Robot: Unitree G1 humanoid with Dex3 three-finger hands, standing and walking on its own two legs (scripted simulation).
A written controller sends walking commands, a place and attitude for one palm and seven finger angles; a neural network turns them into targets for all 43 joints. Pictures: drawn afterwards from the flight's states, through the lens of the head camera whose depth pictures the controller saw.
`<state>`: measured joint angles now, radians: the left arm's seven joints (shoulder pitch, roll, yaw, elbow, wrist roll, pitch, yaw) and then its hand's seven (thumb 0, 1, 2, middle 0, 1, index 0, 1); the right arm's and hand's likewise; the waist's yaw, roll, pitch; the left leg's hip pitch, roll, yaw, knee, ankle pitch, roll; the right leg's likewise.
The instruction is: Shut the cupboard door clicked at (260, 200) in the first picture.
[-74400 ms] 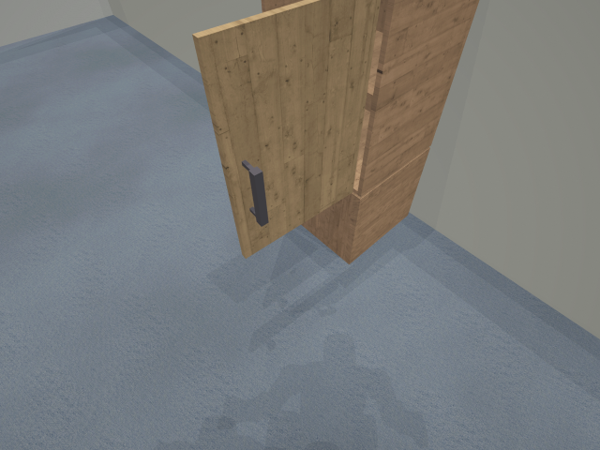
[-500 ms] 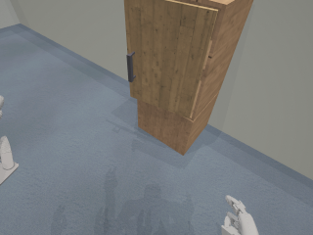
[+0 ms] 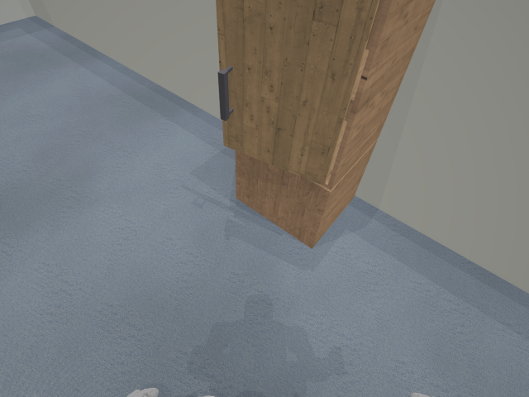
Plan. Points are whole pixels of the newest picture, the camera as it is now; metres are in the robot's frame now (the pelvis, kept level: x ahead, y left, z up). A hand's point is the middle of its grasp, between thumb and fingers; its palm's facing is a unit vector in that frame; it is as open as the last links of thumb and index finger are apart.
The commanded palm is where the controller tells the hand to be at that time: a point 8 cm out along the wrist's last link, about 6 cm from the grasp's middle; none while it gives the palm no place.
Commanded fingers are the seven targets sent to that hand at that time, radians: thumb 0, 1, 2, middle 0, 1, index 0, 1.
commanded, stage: let the arm hang, fingers relaxed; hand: left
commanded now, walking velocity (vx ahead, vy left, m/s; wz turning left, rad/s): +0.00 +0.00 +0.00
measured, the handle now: (227, 93) +0.96 +0.14 -0.09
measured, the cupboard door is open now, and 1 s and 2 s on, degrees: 11 11 11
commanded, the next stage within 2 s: look to check the result in 0.80 s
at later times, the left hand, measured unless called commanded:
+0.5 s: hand out of the picture +0.02 +0.25 -0.15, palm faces +0.00 -0.94 -0.33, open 7.4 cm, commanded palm none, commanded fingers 0.00 0.90 0.90 -0.20 -0.30 -0.20 -0.30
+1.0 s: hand out of the picture +0.10 +0.23 -0.15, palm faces -0.03 -0.96 -0.28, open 7.4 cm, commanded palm none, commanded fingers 0.00 0.90 0.90 -0.20 -0.30 -0.20 -0.30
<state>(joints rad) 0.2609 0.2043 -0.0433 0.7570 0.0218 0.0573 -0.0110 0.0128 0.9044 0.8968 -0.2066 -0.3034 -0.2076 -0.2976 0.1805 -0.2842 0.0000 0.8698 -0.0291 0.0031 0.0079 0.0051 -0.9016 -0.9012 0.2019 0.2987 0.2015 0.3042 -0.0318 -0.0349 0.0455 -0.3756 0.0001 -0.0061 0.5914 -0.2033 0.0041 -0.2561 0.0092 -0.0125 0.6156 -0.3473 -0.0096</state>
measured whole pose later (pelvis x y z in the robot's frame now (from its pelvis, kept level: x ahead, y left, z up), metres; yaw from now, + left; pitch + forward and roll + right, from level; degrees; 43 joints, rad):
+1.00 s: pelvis +0.04 +0.00 +0.02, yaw -1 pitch -1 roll +0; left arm 0.15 0.29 0.01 1.12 0.01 0.00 0.00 0.01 0.90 0.90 -0.20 -0.30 -0.21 -0.30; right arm 0.14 -0.29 -0.01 1.12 -0.02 -0.01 -0.01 0.00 -0.90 -0.90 0.20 0.30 0.20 0.30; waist 0.00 0.00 0.04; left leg -0.20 0.00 0.01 0.37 -0.15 0.00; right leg -0.07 0.01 0.01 0.34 -0.26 -0.01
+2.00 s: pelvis +0.03 +0.02 -0.01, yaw +11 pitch -2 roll +0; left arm 0.22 0.24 0.06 0.99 0.02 0.06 0.03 0.01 0.90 0.90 -0.20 -0.30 -0.21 -0.30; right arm 0.22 -0.19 -0.04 1.01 -0.03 0.03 0.01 0.00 -0.90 -0.90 0.20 0.30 0.20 0.30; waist -0.01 -0.06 0.13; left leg -0.35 -0.02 0.04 0.69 -0.28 0.04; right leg -0.30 -0.08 -0.07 0.96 -0.56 0.02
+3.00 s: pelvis +0.04 -0.02 +0.01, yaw +48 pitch +0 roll +0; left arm 0.23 0.26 0.08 0.91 0.03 0.03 -0.03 0.01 0.91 0.90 -0.20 -0.30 -0.20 -0.30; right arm 0.27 -0.20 -0.04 0.94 -0.03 -0.01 0.01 0.00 -0.90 -0.90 0.20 0.30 0.20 0.30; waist 0.00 -0.02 0.05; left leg -0.18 -0.01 -0.04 0.45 -0.28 0.01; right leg -0.54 -0.11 -0.04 0.97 -0.32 0.06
